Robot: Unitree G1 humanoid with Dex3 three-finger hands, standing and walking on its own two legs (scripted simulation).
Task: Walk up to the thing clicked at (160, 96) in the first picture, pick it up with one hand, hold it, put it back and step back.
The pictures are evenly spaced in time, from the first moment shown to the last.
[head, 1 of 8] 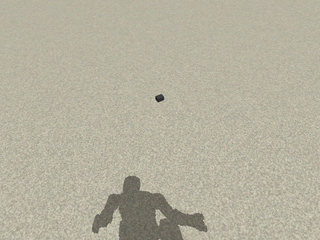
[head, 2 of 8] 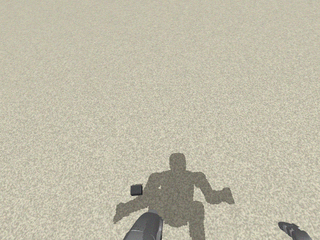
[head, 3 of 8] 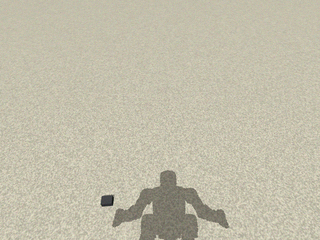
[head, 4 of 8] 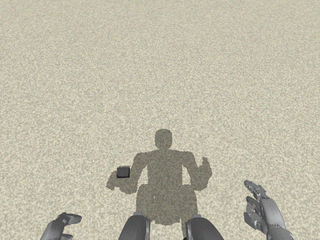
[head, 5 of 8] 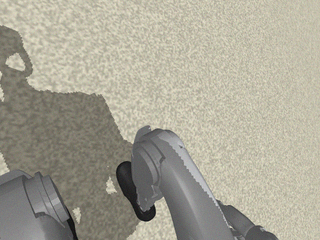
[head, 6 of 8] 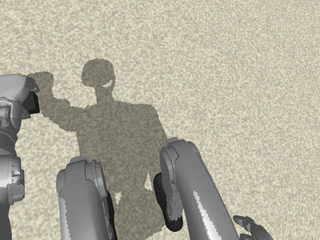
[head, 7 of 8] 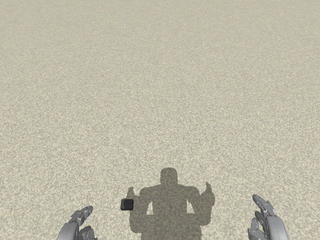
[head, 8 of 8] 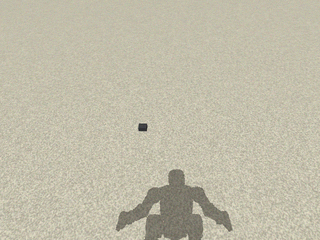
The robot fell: no
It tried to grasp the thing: yes
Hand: left
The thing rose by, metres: 0.68
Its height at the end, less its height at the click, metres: +0.00
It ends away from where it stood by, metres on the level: 0.01
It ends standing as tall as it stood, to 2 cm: yes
